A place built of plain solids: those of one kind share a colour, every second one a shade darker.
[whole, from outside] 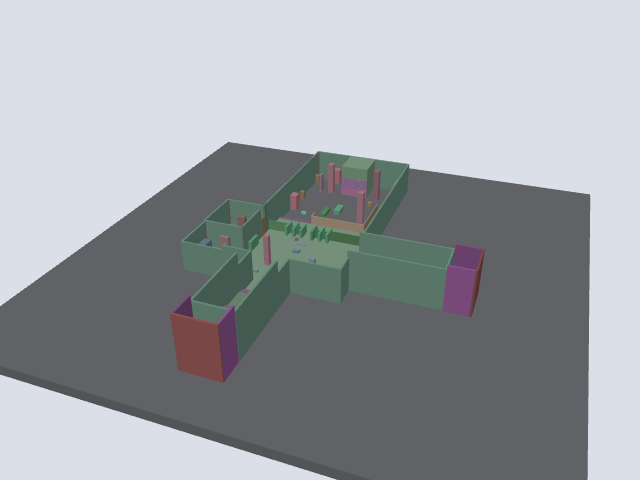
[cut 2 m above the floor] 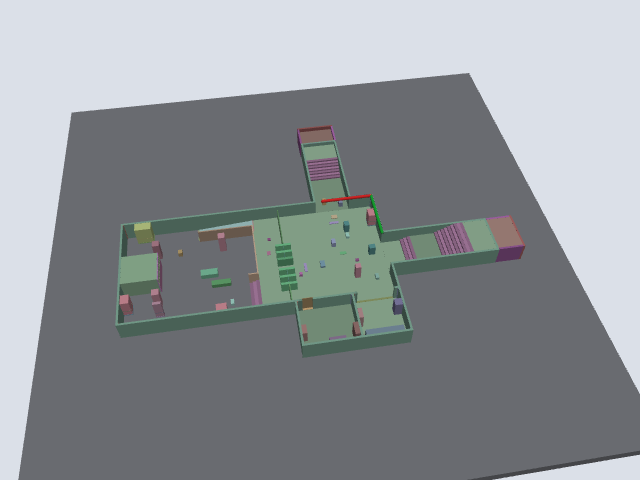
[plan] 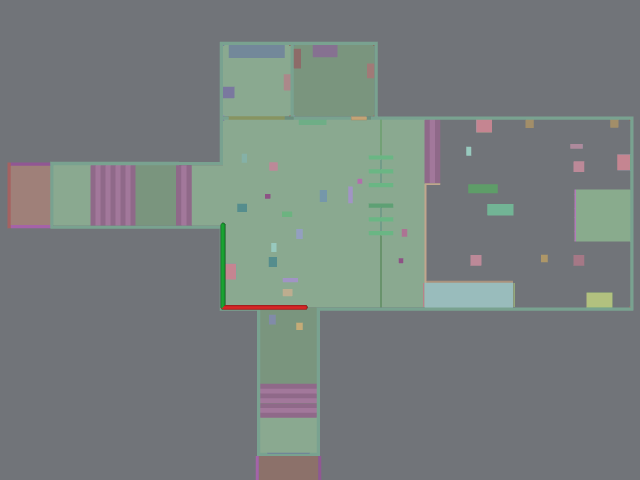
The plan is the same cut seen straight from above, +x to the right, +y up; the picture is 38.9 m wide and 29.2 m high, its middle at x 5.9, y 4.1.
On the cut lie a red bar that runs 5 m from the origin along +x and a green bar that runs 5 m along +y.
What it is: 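A metro's ticket hall under a street; an unpaid hall three or four risers over a paid hall, a gate line, a broad flight and a ramp between them; passages 3.4 to 4.6 m broad that end in the first flights of the street stairs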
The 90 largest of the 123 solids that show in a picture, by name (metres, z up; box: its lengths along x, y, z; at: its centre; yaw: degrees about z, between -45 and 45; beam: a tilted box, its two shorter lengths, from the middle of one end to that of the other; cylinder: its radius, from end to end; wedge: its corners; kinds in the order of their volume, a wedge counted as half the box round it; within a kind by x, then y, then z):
{
 "raised_1": {"box": [2.25, 3.68, 2.37], "at": [-9.19, 6.82, 1.14]},
 "raised_2": {"box": [5.2, 3.68, 0.97], "at": [-5.46, 6.82, 0.43]},
 "raised_3": {"box": [2.86, 3.68, 0.5], "at": [-1.43, 6.82, 0.2]},
 "raised_4": {"box": [4.1, 4.34, 0.5], "at": [2.05, 13.79, 0.2]},
 "raised_5": {"box": [3.44, 2.14, 1.63], "at": [3.98, -7.77, 0.77]},
 "raised_6": {"box": [3.44, 6.7, 0.5], "at": [3.98, -3.35, 0.2]},
 "raised_7": {"box": [12.26, 11.42, 0.5], "at": [6.13, 5.71, 0.2]},
 "raised_8": {"box": [4.91, 4.34, 0.5], "at": [6.75, 13.79, 0.2]},
 "wall_1": {"box": [0.2, 4.08, 5.01], "at": [-10.41, 6.82, 2.46]},
 "wall_2": {"box": [2.65, 0.2, 5.01], "at": [-9.19, 4.88, 2.46]},
 "wall_3": {"box": [2.65, 0.2, 5.01], "at": [-9.19, 8.75, 2.46]},
 "wall_4": {"box": [5.61, 0.2, 5.01], "at": [-5.46, 4.88, 2.46]},
 "wall_5": {"box": [5.61, 0.2, 5.01], "at": [-5.46, 8.75, 2.46]},
 "wall_6": {"box": [3.06, 0.2, 3.73], "at": [-1.53, 4.88, 1.81]},
 "wall_7": {"box": [3.06, 0.2, 3.73], "at": [-1.53, 8.75, 1.81]},
 "wall_8": {"box": [0.2, 5.18, 3.73], "at": [-0.1, 2.39, 1.81]},
 "wall_9": {"box": [0.2, 2.97, 3.73], "at": [-0.1, 10.14, 1.81]},
 "wall_10": {"box": [0.2, 4.75, 3.25], "at": [-0.1, 13.79, 1.57]},
 "wall_11": {"box": [2.46, 0.2, 3.73], "at": [1.03, -0.1, 1.81]},
 "wall_12": {"box": [4.5, 0.2, 3.25], "at": [2.05, 16.07, 1.57]},
 "wall_13": {"box": [0.2, 2.54, 4.37], "at": [2.16, -7.77, 2.13]},
 "wall_14": {"box": [0.2, 6.9, 4.37], "at": [2.16, -3.45, 2.13]},
 "wall_15": {"box": [3.84, 0.2, 4.37], "at": [3.98, -8.95, 2.13]},
 "wall_16": {"box": [0.6, 0.2, 3.73], "at": [4.2, 11.52, 1.81]},
 "wall_17": {"box": [0.2, 4.75, 3.41], "at": [4.2, 13.79, 1.66]},
 "wall_18": {"box": [0.2, 2.54, 4.37], "at": [5.81, -7.77, 2.13]},
 "wall_19": {"box": [0.2, 6.9, 4.37], "at": [5.81, -3.45, 2.13]},
 "wall_20": {"box": [3.69, 0.2, 3.73], "at": [5.95, 11.52, 1.81]},
 "wall_21": {"box": [5.31, 0.2, 3.41], "at": [6.75, 16.07, 1.66]},
 "wall_22": {"box": [6.75, 0.2, 3.73], "at": [9.08, -0.1, 1.81]},
 "wall_23": {"box": [0.67, 0.2, 3.73], "at": [9.08, 11.52, 1.81]},
 "wall_24": {"box": [0.2, 4.75, 3.41], "at": [9.31, 13.79, 1.66]},
 "wall_25": {"box": [3.45, 0.2, 3.73], "at": [10.73, 11.52, 1.81]},
 "wall_26": {"box": [12.92, 0.2, 3.73], "at": [18.52, -0.1, 1.81]},
 "wall_27": {"box": [12.92, 0.2, 3.73], "at": [18.52, 11.52, 1.81]},
 "wall_28": {"box": [0.2, 11.82, 3.73], "at": [24.88, 5.71, 1.81]},
 "train_well_1": {"box": [3.3, 3.17, 3.73], "at": [23.13, 5.6, 1.81]},
 "area_1": {"box": [2.4, 3.6, 2.37], "at": [-11.71, 6.82, 1.14]},
 "area_2": {"box": [3.6, 2.4, 1.63], "at": [3.98, -10.24, 0.77]},
 "flight_1": {"box": [0.31, 3.68, 1.45], "at": [-7.92, 6.82, 1.59]},
 "flight_2": {"box": [0.3, 3.68, 1.3], "at": [-7.61, 6.82, 1.52]},
 "flight_3": {"box": [0.3, 3.68, 1.14], "at": [-7.3, 6.82, 1.44]},
 "flight_4": {"box": [0.3, 3.68, 0.99], "at": [-7.0, 6.82, 1.36]},
 "flight_5": {"box": [0.3, 3.68, 0.83], "at": [-6.7, 6.82, 1.28]},
 "flight_6": {"box": [0.3, 3.68, 0.67], "at": [-6.39, 6.82, 1.2]},
 "flight_7": {"box": [0.3, 3.68, 0.52], "at": [-6.09, 6.82, 1.13]},
 "flight_8": {"box": [0.33, 3.68, 0.52], "at": [-2.7, 6.82, 0.66]},
 "flight_9": {"box": [0.32, 3.68, 0.36], "at": [-2.38, 6.82, 0.58]},
 "flight_10": {"box": [3.44, 0.3, 1.18], "at": [3.98, -6.56, 0.99]},
 "flight_11": {"box": [3.44, 0.29, 1.02], "at": [3.98, -6.26, 0.91]},
 "flight_12": {"box": [3.44, 0.29, 0.86], "at": [3.98, -5.97, 0.83]},
 "flight_13": {"box": [3.44, 0.29, 0.7], "at": [3.98, -5.68, 0.75]},
 "flight_14": {"box": [3.44, 0.29, 0.54], "at": [3.98, -5.38, 0.67]},
 "flight_15": {"box": [0.33, 3.86, 0.5], "at": [12.42, 9.49, 0.2]},
 "flight_16": {"box": [0.32, 3.86, 0.35], "at": [12.74, 9.49, 0.12]},
 "area_side_1": {"box": [2.4, 0.2, 5.57], "at": [-11.71, 4.92, 2.74]},
 "area_side_2": {"box": [2.4, 0.2, 5.57], "at": [-11.71, 8.72, 2.74]},
 "area_side_3": {"box": [0.2, 2.4, 4.83], "at": [2.08, -10.24, 2.37]},
 "area_side_4": {"box": [0.2, 2.4, 4.83], "at": [5.88, -10.24, 2.37]},
 "area_end_1": {"box": [0.2, 4.0, 5.57], "at": [-13.01, 6.82, 2.74]},
 "area_end_2": {"box": [4.0, 0.2, 4.83], "at": [3.98, -11.54, 2.37]},
 "column_1": {"box": [0.52, 0.52, 3.28], "at": [3.06, 8.57, 2.04]},
 "column_2": {"box": [0.66, 0.66, 3.73], "at": [15.39, 2.86, 1.81]},
 "column_3": {"box": [0.66, 0.66, 3.73], "at": [21.65, 2.86, 1.81]},
 "column_4": {"box": [0.66, 0.66, 3.73], "at": [21.65, 8.57, 1.81]},
 "vending_1": {"box": [0.78, 0.96, 1.75], "at": [0.4, 2.18, 1.42]},
 "vending_2": {"box": [0.96, 0.78, 1.75], "at": [15.88, 11.02, 0.97]},
 "vending_3": {"box": [0.78, 0.96, 1.75], "at": [24.38, 8.82, 0.97]},
 "counter_1": {"box": [3.4, 0.8, 1.1], "at": [2.05, 15.56, 0.95]},
 "booth_1": {"box": [1.56, 0.88, 1.9], "at": [22.9, 0.45, 1.05]},
 "gate_cabinet_1": {"box": [1.5, 0.26, 1.07], "at": [9.61, 4.51, 0.93]},
 "gate_cabinet_2": {"box": [1.5, 0.26, 1.07], "at": [9.61, 5.35, 0.93]},
 "gate_cabinet_3": {"box": [1.5, 0.26, 1.07], "at": [9.61, 6.19, 0.93]},
 "gate_cabinet_4": {"box": [1.5, 0.26, 1.07], "at": [9.61, 7.44, 0.93]},
 "gate_cabinet_5": {"box": [1.5, 0.26, 1.07], "at": [9.61, 8.28, 0.93]},
 "gate_cabinet_6": {"box": [1.5, 0.26, 1.07], "at": [9.61, 9.12, 0.93]},
 "upstand_1": {"box": [0.12, 6.06, 1.5], "at": [12.32, 4.53, 0.7]},
 "upstand_2": {"box": [5.39, 0.12, 1.5], "at": [14.95, 1.56, 0.7]},
 "slope_1": {"wedge": [[12.26, 0.0, -0.05], [12.26, 0.0, 0.45], [12.26, 1.5, -0.05], [12.26, 1.5, 0.45], [17.65, 0.0, -0.05], [17.65, 0.0, 0.0], [17.65, 1.5, -0.05], [17.65, 1.5, 0.0]]},
 "cabinet_1": {"box": [0.45, 1.2, 2.0], "at": [4.53, 15.14, 1.4]},
 "cabinet_2": {"box": [0.45, 0.9, 1.35], "at": [8.98, 14.38, 1.07]},
 "fridge_1": {"box": [0.7, 0.7, 1.95], "at": [0.35, 13.08, 1.37]},
 "desk_1": {"box": [1.5, 0.75, 0.79], "at": [6.21, 15.59, 0.79]},
 "planter_1": {"box": [1.6, 0.7, 0.6], "at": [16.87, 5.94, 0.25]},
 "rack_1": {"box": [0.4, 1.0, 1.65], "at": [3.9, 13.69, 1.22]},
 "window_counter_1": {"box": [1.7, 0.32, 1.1], "at": [5.45, 11.26, 0.95]},
 "train_grille_dark_1": {"box": [0.08, 3.17, 2.25], "at": [21.44, 5.6, 1.07]},
 "barrier_1": {"box": [0.1, 4.38, 1.15], "at": [9.61, 2.19, 0.97]},
 "bench_1": {"box": [1.8, 0.55, 0.5], "at": [15.82, 7.21, 0.2]},
 "totem_1": {"box": [0.76, 0.28, 2.1], "at": [21.51, 9.8, 1.15]}
}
